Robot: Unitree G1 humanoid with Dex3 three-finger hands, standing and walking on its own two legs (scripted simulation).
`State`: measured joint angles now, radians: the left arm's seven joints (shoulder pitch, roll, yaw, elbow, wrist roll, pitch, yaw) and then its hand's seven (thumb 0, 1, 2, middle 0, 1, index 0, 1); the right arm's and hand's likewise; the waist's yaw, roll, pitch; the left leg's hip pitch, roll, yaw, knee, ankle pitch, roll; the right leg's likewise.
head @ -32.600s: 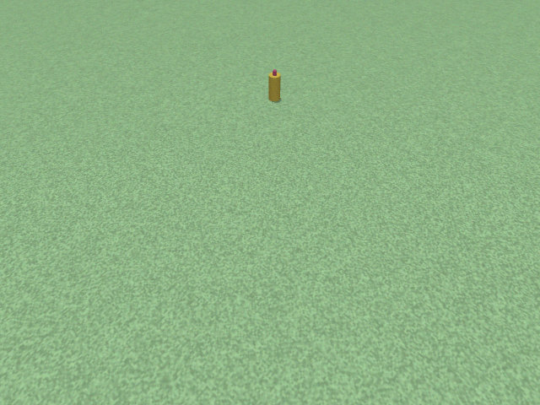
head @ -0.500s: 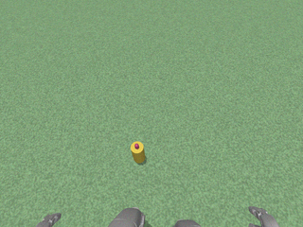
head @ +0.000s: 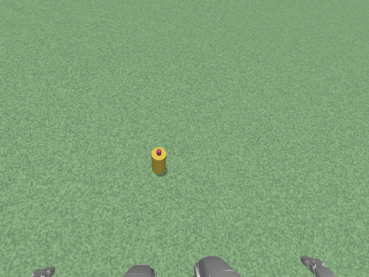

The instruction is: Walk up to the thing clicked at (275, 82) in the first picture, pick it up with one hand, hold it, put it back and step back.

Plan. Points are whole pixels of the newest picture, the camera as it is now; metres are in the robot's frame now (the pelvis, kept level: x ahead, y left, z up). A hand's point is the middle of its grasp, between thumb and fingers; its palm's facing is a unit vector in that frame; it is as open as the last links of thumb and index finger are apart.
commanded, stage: step back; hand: left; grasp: from the side
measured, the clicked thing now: (158, 159) +0.72 +0.10 -0.66
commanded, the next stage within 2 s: stand in 1.96 s
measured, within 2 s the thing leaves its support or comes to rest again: neither
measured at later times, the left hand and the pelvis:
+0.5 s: hand out of the picture -0.04 +0.23 -0.14, palm faces +0.01 -0.90 -0.43, open 7.4 cm; pelvis -0.17 -0.04 -0.02, yaw +3 degrees
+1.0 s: hand out of the picture -0.26 +0.18 -0.16, palm faces -0.01 -0.92 -0.39, open 7.4 cm; pelvis -0.30 -0.09 -0.01, yaw -1 degrees
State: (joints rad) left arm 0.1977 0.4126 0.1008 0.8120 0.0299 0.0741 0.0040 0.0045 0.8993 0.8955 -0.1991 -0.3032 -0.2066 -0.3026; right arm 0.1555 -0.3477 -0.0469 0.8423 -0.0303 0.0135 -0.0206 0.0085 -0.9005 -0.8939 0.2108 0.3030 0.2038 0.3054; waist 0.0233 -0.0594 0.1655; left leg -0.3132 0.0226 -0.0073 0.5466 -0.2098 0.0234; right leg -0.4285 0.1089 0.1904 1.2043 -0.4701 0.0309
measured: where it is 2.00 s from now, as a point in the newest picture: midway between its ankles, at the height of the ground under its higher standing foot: outside the picture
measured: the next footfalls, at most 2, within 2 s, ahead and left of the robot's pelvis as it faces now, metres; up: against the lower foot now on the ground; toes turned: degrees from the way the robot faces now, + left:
right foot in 0.16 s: -0.07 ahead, -0.16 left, +0.00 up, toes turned +0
left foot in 0.52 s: -0.17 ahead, +0.06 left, +0.00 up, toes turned +2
